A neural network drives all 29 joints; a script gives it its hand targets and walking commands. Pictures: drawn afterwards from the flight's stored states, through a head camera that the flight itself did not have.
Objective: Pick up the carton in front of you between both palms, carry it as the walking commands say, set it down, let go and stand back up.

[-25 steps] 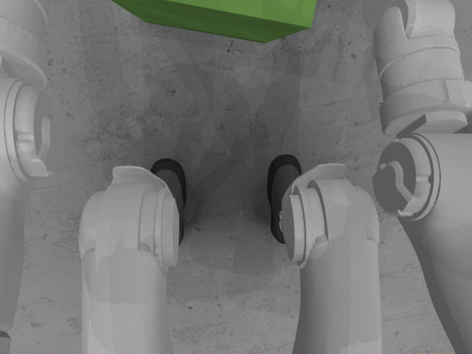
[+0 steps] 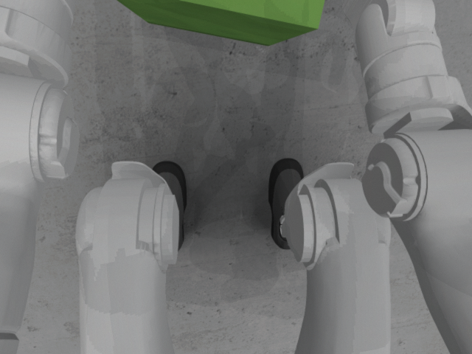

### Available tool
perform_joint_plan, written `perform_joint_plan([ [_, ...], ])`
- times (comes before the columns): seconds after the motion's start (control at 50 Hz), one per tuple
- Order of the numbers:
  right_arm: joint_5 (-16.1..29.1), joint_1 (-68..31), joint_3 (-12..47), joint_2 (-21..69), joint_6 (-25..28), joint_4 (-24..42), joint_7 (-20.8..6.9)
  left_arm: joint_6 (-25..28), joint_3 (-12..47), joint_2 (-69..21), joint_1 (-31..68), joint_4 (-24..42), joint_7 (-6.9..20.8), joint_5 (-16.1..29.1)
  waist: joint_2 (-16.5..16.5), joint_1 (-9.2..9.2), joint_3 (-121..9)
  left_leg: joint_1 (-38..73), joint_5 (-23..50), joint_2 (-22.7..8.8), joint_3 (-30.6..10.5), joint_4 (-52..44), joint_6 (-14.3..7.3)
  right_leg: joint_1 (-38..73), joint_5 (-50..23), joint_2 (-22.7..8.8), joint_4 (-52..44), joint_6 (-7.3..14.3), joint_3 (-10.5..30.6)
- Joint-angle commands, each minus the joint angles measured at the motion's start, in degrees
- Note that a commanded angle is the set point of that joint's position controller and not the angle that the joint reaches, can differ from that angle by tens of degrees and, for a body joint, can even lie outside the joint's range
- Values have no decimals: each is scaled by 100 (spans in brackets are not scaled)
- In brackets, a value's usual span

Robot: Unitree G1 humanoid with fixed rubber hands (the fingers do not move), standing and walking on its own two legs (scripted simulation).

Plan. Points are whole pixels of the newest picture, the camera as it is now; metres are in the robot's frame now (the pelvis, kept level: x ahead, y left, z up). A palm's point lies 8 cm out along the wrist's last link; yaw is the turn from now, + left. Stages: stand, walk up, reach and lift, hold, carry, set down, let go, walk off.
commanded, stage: reach and lift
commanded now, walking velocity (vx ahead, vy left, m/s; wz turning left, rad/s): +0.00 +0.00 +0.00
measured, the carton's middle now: out of the picture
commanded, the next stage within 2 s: none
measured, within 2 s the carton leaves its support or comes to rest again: leaves its support in 0.38 s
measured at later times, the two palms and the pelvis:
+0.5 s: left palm out of the picture +0.57 +0.18 -0.12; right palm out of the picture +0.56 -0.12 -0.12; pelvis +0.01 +0.00 +0.01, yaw +1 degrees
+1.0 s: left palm out of the picture +0.51 +0.18 +0.06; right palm out of the picture +0.51 -0.12 +0.06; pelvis +0.00 -0.01 +0.12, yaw +3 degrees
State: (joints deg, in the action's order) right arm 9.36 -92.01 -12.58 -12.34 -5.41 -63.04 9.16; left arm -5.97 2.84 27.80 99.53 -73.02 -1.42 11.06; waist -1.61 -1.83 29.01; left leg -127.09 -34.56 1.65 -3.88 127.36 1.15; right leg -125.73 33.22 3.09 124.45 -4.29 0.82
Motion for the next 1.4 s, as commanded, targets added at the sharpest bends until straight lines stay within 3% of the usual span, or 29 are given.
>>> perform_joint_plan([
  [0.0, -422, -1908, -148, 704, 6, 596, -196, -14, 55, -1175, 2137, 621, 344, -182, 588, -287, -6801, 3208, 1590, 118, 385, -1040, 36, 3540, -1794, 222, -734, 126, -630],
  [0.04, -645, -2400, 115, 2832, -167, 786, -728, -186, 382, -3443, 2493, 765, 883, -229, 653, -348, -6477, 3207, 1628, 247, 385, -1004, 6, 3295, -1727, 362, -676, 190, -646],
  [0.08, -782, -2667, 224, 3967, -406, 947, -1217, -347, 208, -4748, 2229, 964, 1354, -415, 555, -199, -6148, 2913, 1598, 350, 492, -940, -62, 3093, -1607, 417, -595, 213, -631],
  [0.14, -746, -2460, 376, 4793, -635, 974, -1581, -511, -8, -5397, 1939, 1167, 1669, -520, 343, -8, -6015, 2425, 1545, 376, 572, -903, -131, 3041, -1589, 432, -520, 264, -630],
  [0.22, -443, -2522, 682, 5318, -705, 1338, -1770, -605, 186, -5956, 1903, 1656, 1736, -397, 394, 36, -6562, 2881, 2114, 387, 544, -871, -165, 2721, -1957, 457, -410, 309, -692],
  [0.28, -54, -2793, 1089, 5623, -705, 1761, -1767, -611, 478, -6330, 2025, 2176, 1631, -188, 473, 98, -7755, 3702, 2864, 414, 565, -845, -157, 2816, -2438, 478, -364, 292, -762],
  [0.38, 333, -3147, 1810, 6066, -839, 2812, -1617, -733, 1019, -6969, 2441, 3620, 1345, 118, 704, 97, -10775, 5728, 4422, 478, 598, -880, -64, 3315, -3327, 542, -585, 215, -865],
  [0.42, 290, -3175, 2035, 6245, -928, 3265, -1548, -842, 1168, -7320, 2348, 3983, 1221, 88, 769, 72, -11782, 6117, 4729, 519, 678, -999, 27, 3519, -3562, 615, -729, 165, -890],
  [0.46, 228, -3156, 2176, 6303, -1045, 3641, -1487, -992, 1212, -7531, 2122, 4143, 1130, -3, 764, 68, -12302, 6104, 4502, 598, 738, -1189, 69, 3841, -3501, 677, -916, 161, -895],
  [0.52, -118, -2625, 2001, 6480, -1245, 3286, -1529, -1236, 859, -7803, 1356, 3536, 1174, -373, 695, 108, -11188, 5332, 3644, 656, 821, -1678, 121, 3582, -2903, 717, -1367, 155, -884],
  [0.6, -938, -2034, 1035, 6621, -1422, 2252, -1700, -1370, -165, -7850, 757, 2325, 1381, -1190, 541, 62, -8715, 3437, 1568, 709, 899, -2410, 39, 2930, -1345, 697, -2100, 225, -814],
  [0.68, -1573, -1804, 276, 6525, -1502, 1860, -1752, -1391, -935, -7652, 686, 1865, 1507, -1741, 438, 0, -8179, 3058, 897, 740, 908, -2922, -48, 3000, -826, 707, -2612, 224, -778],
  [0.8, -1595, -2015, 422, 6732, -1541, 2103, -1812, -1440, -1011, -7804, 841, 2130, 1529, -1880, 347, 97, -8999, 3762, 880, 758, 899, -3427, -77, 3566, -790, 703, -3092, 173, -767],
  [1.0, -1067, -1339, 1594, 7517, -1813, 2765, -2059, -1724, 133, -8774, 306, 3158, 1545, -1349, 418, 120, -10655, 5467, 2029, 808, 910, -4013, 85, 4791, -1758, 735, -3656, 124, -764],
  [1.12, -937, -452, 1888, 7666, -1788, 2766, -2110, -1695, 503, -9053, -409, 3375, 1493, -1200, 492, 97, -10183, 5933, 2284, 813, 819, -4467, 142, 5147, -1990, 741, -4097, 154, -641],
  [1.38, -1230, 1144, 1904, 7871, -1498, 2459, -2077, -1391, 405, -9286, -1948, 3202, 1369, -1477, 320, 137, -8693, 7008, 2178, 777, 497, -5839, 54, 6260, -1856, 707, -5494, 209, -302],
])
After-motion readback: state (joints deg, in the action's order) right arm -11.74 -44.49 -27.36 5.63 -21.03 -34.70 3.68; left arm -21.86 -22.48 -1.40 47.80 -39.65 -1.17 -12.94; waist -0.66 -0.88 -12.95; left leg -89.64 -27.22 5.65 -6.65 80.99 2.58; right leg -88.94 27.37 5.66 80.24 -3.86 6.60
